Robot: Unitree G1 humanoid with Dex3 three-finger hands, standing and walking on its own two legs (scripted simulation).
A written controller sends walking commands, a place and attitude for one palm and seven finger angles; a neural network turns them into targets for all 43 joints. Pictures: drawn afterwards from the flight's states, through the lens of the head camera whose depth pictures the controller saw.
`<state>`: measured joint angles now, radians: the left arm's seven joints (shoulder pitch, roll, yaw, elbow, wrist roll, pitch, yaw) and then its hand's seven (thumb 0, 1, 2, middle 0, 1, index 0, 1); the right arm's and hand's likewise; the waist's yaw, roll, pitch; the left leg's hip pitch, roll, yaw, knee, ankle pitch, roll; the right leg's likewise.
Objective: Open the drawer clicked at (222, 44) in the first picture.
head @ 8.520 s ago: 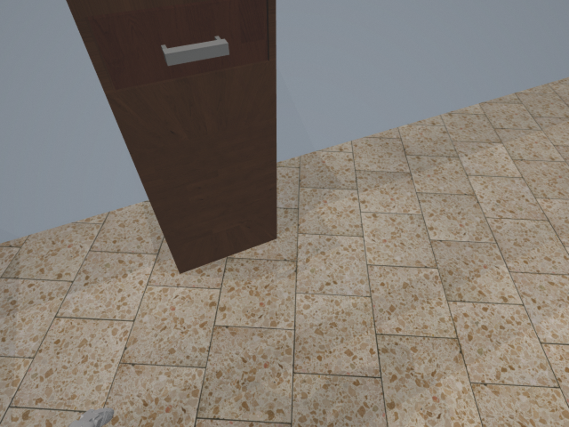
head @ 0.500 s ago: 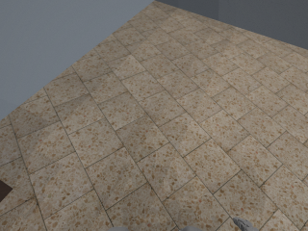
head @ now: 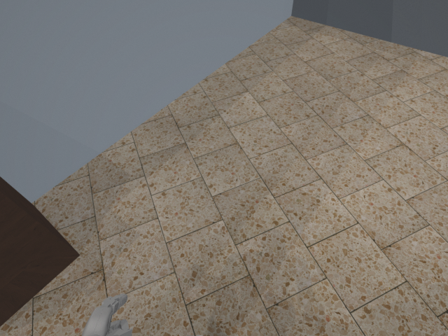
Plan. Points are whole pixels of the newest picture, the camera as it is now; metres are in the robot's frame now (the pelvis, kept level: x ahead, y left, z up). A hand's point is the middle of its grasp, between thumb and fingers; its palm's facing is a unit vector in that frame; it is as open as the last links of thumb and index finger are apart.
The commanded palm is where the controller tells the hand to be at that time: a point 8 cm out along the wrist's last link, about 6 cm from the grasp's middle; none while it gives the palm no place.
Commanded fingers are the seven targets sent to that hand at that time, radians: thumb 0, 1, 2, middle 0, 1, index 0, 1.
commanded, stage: turn to face it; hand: left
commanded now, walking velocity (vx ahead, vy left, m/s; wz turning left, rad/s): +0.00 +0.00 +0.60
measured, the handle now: out of the picture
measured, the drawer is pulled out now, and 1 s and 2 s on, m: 0.00 0.00 0.00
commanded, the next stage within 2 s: take the last steps up to it in 1.22 s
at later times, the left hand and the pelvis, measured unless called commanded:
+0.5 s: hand out of the picture -0.07 +0.25 -0.19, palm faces +0.37 -0.90 -0.25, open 7.4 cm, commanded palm none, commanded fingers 0.00 0.90 0.90 -0.20 -0.30 -0.20 -0.30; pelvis -0.02 +0.04 -0.01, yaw +19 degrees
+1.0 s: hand out of the picture +0.00 +0.27 -0.13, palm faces +0.55 -0.79 -0.27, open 7.4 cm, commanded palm none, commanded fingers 0.00 0.90 0.90 -0.20 -0.30 -0.20 -0.30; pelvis -0.01 +0.02 +0.01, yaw +35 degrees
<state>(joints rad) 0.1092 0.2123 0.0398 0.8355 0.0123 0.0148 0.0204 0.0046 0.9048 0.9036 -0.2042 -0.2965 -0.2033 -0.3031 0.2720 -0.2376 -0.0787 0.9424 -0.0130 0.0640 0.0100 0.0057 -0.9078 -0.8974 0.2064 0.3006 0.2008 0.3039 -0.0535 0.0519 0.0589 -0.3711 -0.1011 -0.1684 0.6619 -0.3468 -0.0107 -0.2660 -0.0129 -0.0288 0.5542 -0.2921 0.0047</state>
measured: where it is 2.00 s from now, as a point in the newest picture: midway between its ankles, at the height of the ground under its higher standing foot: outside the picture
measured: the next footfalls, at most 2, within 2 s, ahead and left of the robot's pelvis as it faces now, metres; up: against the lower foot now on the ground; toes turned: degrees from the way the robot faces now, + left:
left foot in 0.44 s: +0.00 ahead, +0.14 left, +0.00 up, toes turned +23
right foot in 1.06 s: +0.09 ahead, -0.06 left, +0.00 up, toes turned +37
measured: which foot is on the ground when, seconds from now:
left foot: up 0.00-0.42, down 0.44-1.00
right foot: down 0.00-0.44, up 0.46-1.00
